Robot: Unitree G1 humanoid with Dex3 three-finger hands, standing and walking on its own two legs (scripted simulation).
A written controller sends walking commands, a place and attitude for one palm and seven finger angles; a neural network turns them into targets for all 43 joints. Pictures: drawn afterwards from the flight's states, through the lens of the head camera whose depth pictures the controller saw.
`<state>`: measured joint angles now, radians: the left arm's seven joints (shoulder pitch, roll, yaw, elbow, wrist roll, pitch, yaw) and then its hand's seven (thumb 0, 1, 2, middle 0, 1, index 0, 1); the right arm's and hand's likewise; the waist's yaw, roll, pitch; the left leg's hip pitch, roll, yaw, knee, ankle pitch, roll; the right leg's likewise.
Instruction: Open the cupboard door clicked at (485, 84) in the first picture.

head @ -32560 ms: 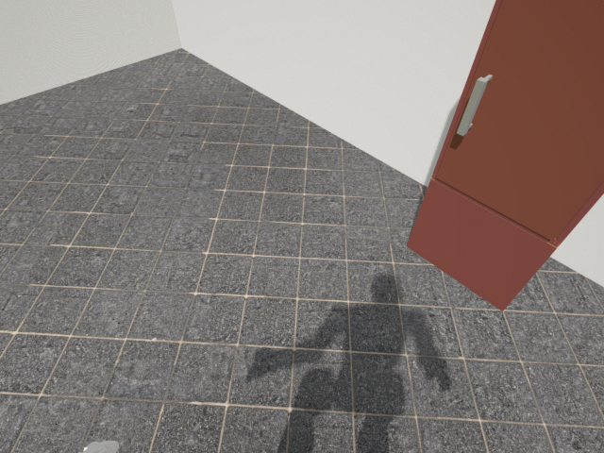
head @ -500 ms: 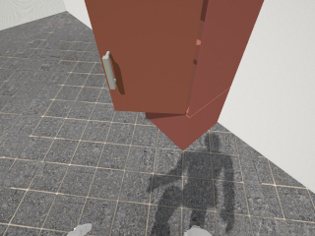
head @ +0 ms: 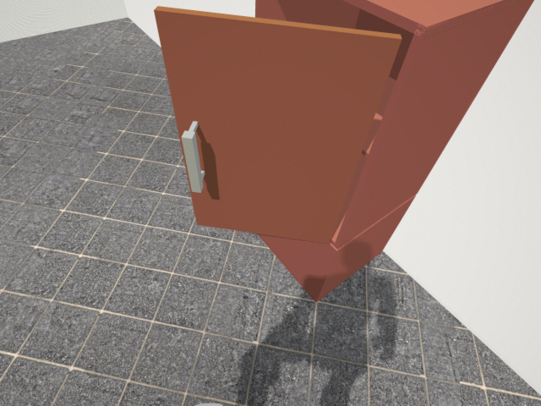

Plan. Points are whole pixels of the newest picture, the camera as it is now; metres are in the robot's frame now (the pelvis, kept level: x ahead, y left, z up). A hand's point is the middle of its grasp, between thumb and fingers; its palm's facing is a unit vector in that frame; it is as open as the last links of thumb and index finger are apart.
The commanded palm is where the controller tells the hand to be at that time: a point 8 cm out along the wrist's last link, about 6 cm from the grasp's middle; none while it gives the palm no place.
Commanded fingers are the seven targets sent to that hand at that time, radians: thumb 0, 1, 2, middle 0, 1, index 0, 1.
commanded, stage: come to a stop and stand still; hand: left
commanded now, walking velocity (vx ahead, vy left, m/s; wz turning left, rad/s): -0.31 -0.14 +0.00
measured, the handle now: (195, 158) +0.60 +0.22 -0.03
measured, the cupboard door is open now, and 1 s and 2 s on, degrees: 45 45 45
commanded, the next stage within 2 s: look again from close up in 0.78 s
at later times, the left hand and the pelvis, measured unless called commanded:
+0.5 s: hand out of the picture +0.02 +0.13 -0.16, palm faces +0.00 -0.97 -0.22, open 7.4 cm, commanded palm none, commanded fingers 0.00 0.90 0.90 -0.20 -0.30 -0.20 -0.30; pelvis -0.03 -0.05 +0.01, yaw -1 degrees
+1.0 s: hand out of the picture +0.01 +0.17 -0.15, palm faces +0.00 -0.95 -0.30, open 7.4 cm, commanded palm none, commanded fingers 0.00 0.90 0.90 -0.20 -0.30 -0.20 -0.30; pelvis -0.04 -0.05 +0.01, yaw -1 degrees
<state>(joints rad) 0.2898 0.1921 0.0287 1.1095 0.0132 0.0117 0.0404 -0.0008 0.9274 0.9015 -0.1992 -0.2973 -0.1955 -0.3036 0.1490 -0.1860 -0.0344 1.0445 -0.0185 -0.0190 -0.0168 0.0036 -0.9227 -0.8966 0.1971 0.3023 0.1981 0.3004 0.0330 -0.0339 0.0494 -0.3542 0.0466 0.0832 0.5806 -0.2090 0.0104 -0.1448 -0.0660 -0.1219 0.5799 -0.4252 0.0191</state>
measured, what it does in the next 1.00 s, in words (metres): steps on the spot: right foot, then left foot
